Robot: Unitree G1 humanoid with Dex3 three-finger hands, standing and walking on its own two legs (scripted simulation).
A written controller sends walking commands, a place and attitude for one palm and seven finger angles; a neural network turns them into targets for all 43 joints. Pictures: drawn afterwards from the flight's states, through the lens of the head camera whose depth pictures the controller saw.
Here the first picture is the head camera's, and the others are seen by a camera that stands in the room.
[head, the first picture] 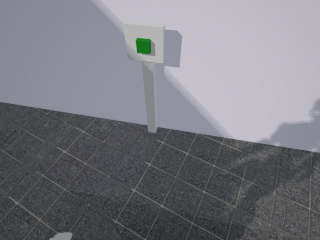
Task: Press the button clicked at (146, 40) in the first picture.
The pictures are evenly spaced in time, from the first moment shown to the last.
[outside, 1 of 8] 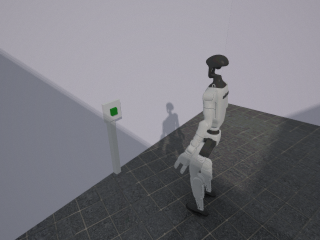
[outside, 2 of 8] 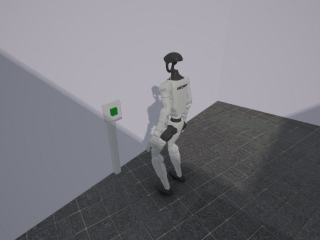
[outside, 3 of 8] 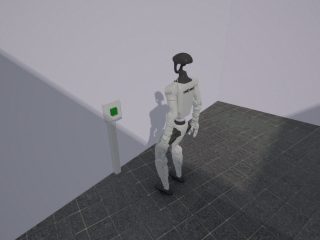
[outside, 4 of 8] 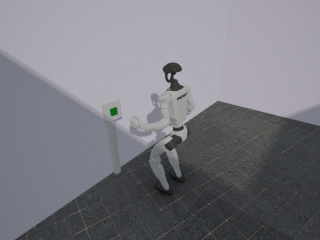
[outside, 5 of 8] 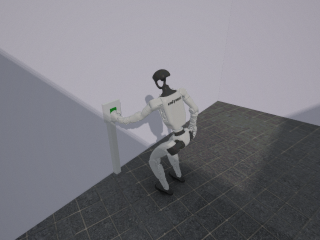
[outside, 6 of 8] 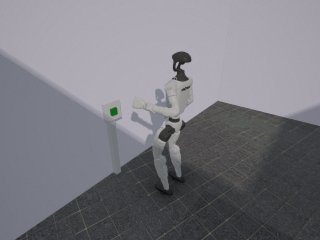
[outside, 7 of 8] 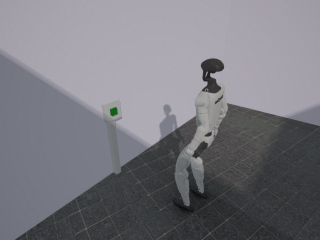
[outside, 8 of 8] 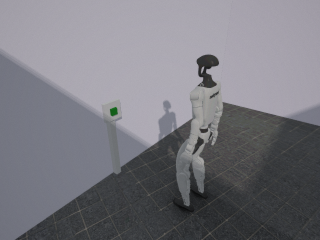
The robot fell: no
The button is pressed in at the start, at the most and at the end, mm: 0 11 0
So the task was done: yes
